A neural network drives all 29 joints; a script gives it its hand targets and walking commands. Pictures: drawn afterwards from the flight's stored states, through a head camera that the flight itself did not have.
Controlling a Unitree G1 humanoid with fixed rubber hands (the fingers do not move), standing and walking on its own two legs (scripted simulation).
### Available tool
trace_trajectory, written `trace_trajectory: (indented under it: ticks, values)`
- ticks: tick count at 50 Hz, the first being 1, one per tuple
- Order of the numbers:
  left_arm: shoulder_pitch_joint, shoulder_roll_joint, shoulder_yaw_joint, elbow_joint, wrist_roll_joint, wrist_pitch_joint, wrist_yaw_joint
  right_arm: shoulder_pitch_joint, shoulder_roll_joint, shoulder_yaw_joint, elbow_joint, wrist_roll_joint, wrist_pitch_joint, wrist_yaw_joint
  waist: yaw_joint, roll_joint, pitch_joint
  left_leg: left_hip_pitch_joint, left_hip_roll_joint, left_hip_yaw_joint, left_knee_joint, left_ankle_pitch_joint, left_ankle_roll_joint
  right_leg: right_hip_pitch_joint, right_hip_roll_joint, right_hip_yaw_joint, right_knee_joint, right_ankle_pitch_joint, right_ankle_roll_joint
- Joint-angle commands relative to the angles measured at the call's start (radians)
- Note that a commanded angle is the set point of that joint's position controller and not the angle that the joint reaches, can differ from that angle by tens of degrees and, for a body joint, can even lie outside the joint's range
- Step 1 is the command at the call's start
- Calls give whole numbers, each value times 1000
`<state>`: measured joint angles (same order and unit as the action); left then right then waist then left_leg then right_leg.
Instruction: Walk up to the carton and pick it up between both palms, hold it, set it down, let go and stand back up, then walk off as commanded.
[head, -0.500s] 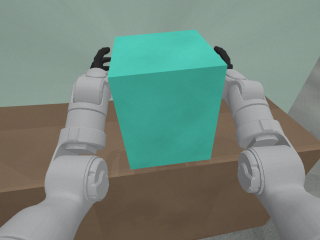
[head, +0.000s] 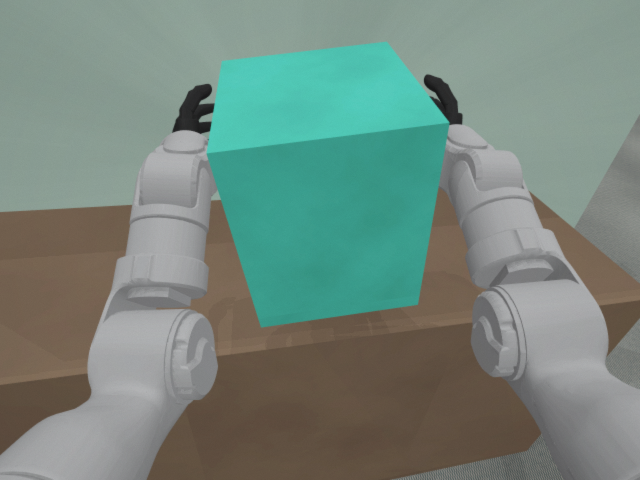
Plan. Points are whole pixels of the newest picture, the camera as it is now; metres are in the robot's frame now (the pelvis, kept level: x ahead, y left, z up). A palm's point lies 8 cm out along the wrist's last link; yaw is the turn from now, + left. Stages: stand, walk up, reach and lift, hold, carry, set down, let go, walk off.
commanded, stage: set down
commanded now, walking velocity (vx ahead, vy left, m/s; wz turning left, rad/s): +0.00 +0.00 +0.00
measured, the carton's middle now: (322, 186) +0.39 +0.00 +0.23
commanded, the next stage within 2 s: none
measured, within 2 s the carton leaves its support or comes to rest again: neither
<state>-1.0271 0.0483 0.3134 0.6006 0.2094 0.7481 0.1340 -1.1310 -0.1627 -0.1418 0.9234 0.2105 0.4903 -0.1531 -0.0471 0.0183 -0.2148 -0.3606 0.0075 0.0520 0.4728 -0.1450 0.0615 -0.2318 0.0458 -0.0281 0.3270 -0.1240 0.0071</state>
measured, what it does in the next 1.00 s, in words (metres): stands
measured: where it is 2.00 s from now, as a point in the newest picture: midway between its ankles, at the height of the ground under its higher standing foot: outside the picture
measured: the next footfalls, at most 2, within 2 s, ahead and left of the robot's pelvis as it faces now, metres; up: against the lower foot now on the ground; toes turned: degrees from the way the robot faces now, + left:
none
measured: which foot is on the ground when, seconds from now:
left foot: down 0.00-1.00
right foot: down 0.00-1.00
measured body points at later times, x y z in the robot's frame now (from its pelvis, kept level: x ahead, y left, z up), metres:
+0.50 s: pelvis +0.03 +0.00 +0.00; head +0.00 +0.03 +0.45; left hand +0.46 +0.17 +0.24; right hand +0.46 -0.13 +0.23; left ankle +0.07 +0.07 -0.74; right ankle +0.03 -0.13 -0.74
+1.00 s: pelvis +0.02 +0.00 +0.00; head -0.01 +0.04 +0.45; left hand +0.45 +0.17 +0.22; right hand +0.45 -0.13 +0.22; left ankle +0.07 +0.07 -0.74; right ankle +0.03 -0.13 -0.74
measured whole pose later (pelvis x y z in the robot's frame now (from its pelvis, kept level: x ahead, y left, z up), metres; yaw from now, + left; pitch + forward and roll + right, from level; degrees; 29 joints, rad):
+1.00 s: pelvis +0.02 +0.00 +0.00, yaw +1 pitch -3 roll -4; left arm -0.97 0.06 0.33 0.69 0.24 0.50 0.09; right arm -0.98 -0.05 -0.24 0.99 0.01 0.16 -0.13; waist -0.05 -0.02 -0.04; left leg -0.22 0.00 0.05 0.47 -0.20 0.06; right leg -0.06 0.05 -0.03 0.26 -0.14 0.01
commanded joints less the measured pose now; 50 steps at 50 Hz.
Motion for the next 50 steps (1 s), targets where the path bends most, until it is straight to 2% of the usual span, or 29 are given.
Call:
trace_trajectory:
  ticks: [1,2,6,8,9,11,12,13,14,15,18,19,20,22,24,26,29,33,34,35,36,37,41,42,44,46,47,48,50]
  values:
    - [-868,-466,-106,-11,-58,-152,-228,-816,671,68,-107,-22,-142,142,30,-7,-237,344,25,-60,-231,-152,-31,110,12,4,-66,-192,-1]
    - [-856,-453,-99,34,-29,-159,-241,-772,637,13,-63,-66,-161,135,-12,4,-235,373,32,-61,-238,-142,-45,124,9,-3,-68,-167,-3]
    - [-790,-484,-156,90,-10,-196,-280,-735,537,-82,-37,-129,-252,114,-103,80,-158,381,59,-59,-266,-162,-91,194,14,-25,-77,-95,-15]
    - [-768,-503,-179,52,-28,-200,-280,-763,552,-49,-83,-110,-293,111,-81,86,-200,408,56,-63,-256,-130,-93,211,10,-32,-79,-82,-12]
    - [-776,-548,-265,6,-62,-212,-279,-764,551,-41,-134,-101,-321,98,-117,120,-272,474,55,-55,-207,-30,-116,224,11,-33,-80,-11,-18]
    - [-793,-561,-293,2,-77,-228,-265,-779,533,-38,-121,-102,-337,98,-128,125,-279,525,61,-70,-187,34,-133,206,19,-44,-85,-3,-21]
    - [-755,-532,-260,21,-65,-221,-267,-772,565,7,-147,-82,-340,95,-85,88,-244,525,37,-50,-175,80,-115,204,12,-40,-98,-14,-17]
    - [-740,-556,-298,-47,-65,-231,-259,-719,561,24,-142,-81,-348,95,-88,118,-257,559,38,-51,-162,140,-130,196,14,-47,-95,7,-19]
    - [-697,-551,-287,-10,-60,-226,-259,-711,543,22,-142,-90,-345,92,-96,84,-268,564,47,-60,-158,143,-129,212,15,-45,-101,12,-20]
    - [-690,-548,-285,-45,-57,-232,-257,-680,559,35,-146,-82,-352,88,-75,77,-284,600,34,-47,-146,187,-122,204,10,-41,-111,25,-15]
    - [-745,-648,-463,-185,-138,-255,-229,-747,566,105,-304,-22,-391,81,-127,147,-472,744,52,-80,-49,466,-181,183,23,-51,-91,161,-25]
    - [-696,-641,-447,-155,-135,-251,-222,-708,589,140,-294,-11,-384,74,-99,127,-418,736,44,-81,-46,522,-178,182,26,-52,-95,165,-20]
    - [-650,-647,-446,-143,-132,-244,-220,-718,550,145,-317,-11,-383,73,-113,123,-416,750,45,-76,-33,560,-179,177,34,-54,-95,185,-22]
    - [-605,-630,-407,-155,-127,-241,-221,-694,580,188,-325,3,-375,66,-74,83,-384,747,39,-80,-36,563,-157,182,31,-54,-100,182,-16]
    - [-638,-626,-413,-190,-124,-246,-223,-700,614,221,-361,15,-369,59,-59,69,-403,747,28,-71,-33,585,-140,220,28,-41,-89,259,-1]
    - [-651,-633,-447,-239,-140,-253,-220,-681,592,208,-356,10,-366,60,-89,90,-449,785,35,-81,-25,599,-150,186,32,-43,-82,253,-2]
    - [-670,-635,-460,-278,-162,-263,-210,-697,621,258,-432,25,-372,64,-58,97,-492,773,29,-75,-5,641,-146,209,29,-31,-67,343,2]
    - [-673,-590,-375,-124,-115,-262,-225,-688,596,161,-276,-23,-353,70,-68,83,-328,673,19,-62,-63,434,-128,178,19,-28,-89,177,-5]
    - [-683,-610,-373,-151,-124,-274,-225,-718,640,175,-325,-25,-366,75,-28,68,-398,675,18,-48,-69,412,-123,193,18,-26,-90,183,-1]
    - [-700,-598,-374,-120,-128,-277,-226,-745,620,175,-330,-47,-370,77,-49,54,-396,677,25,-56,-66,412,-122,178,17,-30,-87,175,-2]
    - [-649,-573,-323,-11,-97,-281,-232,-704,586,126,-250,-79,-356,78,-66,38,-312,633,24,-51,-88,316,-110,167,16,-24,-104,117,-5]
    - [-678,-547,-317,-19,-99,-284,-239,-687,590,96,-221,-96,-350,79,-75,25,-295,621,18,-48,-110,258,-104,164,11,-25,-106,107,1]
    - [-690,-557,-301,43,-80,-302,-247,-704,586,40,-197,-136,-378,94,-81,56,-248,563,22,-41,-137,165,-108,160,1,-37,-102,32,-3]
    - [-643,-529,-244,123,-52,-293,-252,-683,556,-17,-160,-174,-375,97,-83,32,-197,549,20,-36,-154,125,-101,146,-1,-38,-113,-5,-4]
    - [-638,-507,-208,144,-33,-309,-269,-646,548,-55,-111,-208,-379,107,-89,32,-156,506,22,-27,-183,20,-90,153,-8,-39,-115,-57,-4]
    - [-733,-537,-250,76,-49,-332,-263,-711,564,-76,-134,-208,-413,120,-90,78,-212,503,25,-24,-188,9,-110,156,-7,-50,-97,-78,-9]
    - [-721,-550,-259,99,-65,-338,-257,-744,580,-48,-173,-212,-423,125,-65,74,-250,515,25,-20,-163,53,-113,158,-2,-51,-92,-55,-13]
    - [-744,-566,-275,77,-55,-349,-248,-711,572,-78,-137,-228,-432,128,-87,97,-274,532,32,-29,-170,57,-123,135,-4,-59,-91,-57,-14]
    - [-757,-569,-264,89,-61,-363,-242,-739,603,-59,-144,-219,-438,134,-56,91,-281,518,23,-24,-172,101,-122,137,-6,-52,-93,-29,-9]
